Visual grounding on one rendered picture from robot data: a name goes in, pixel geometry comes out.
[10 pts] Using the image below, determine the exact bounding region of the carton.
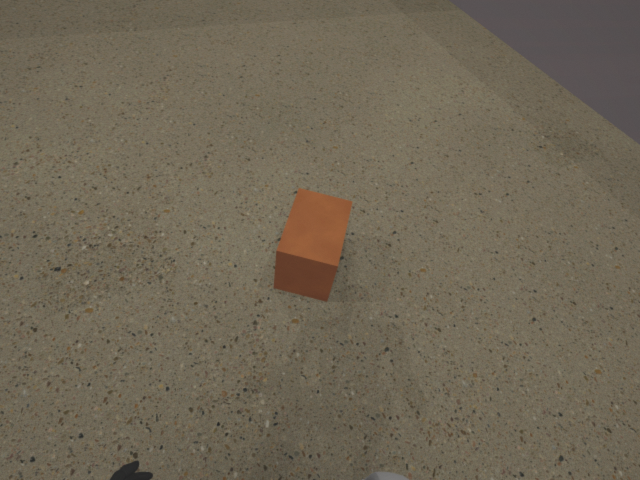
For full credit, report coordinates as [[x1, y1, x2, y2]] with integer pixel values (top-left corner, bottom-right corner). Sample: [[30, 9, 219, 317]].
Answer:
[[274, 188, 353, 302]]

